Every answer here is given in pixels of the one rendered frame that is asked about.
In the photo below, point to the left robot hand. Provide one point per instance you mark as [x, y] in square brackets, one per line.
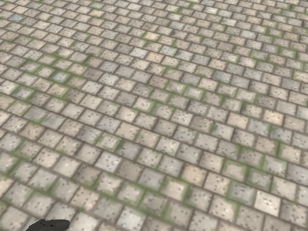
[49, 225]

